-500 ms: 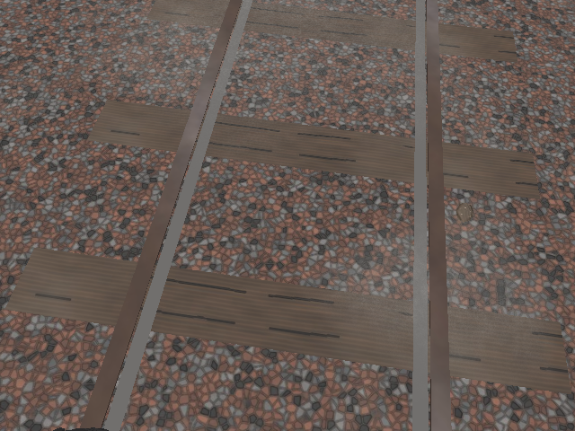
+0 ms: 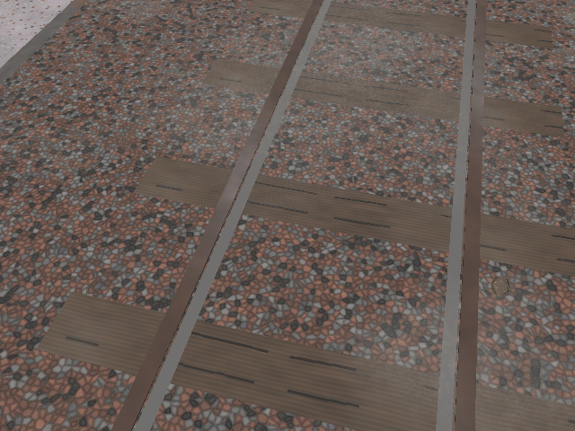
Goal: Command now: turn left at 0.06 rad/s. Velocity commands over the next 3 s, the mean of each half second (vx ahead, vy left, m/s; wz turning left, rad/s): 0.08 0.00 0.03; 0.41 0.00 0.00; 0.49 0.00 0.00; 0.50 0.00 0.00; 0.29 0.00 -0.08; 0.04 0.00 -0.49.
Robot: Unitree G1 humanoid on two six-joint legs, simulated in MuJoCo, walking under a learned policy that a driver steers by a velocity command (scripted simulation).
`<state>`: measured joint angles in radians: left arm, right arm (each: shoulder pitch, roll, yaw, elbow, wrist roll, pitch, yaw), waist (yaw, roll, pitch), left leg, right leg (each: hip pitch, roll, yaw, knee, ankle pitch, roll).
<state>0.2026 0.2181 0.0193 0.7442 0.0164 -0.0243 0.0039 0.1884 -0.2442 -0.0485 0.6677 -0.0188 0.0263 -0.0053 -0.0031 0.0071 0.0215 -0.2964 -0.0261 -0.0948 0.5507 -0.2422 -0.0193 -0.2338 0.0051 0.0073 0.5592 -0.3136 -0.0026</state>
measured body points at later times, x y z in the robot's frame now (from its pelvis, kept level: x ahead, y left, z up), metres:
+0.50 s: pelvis +0.05 +0.01 +0.00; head +0.04 +0.02 +0.44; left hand +0.11 +0.27 -0.14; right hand +0.17 -0.24 -0.11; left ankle +0.05 +0.12 -0.73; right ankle -0.01 -0.12 -0.73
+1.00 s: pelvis +0.27 -0.02 -0.02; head +0.31 -0.02 +0.43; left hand +0.52 +0.20 -0.08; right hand +0.23 -0.29 -0.15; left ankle +0.06 +0.12 -0.71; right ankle +0.40 -0.12 -0.73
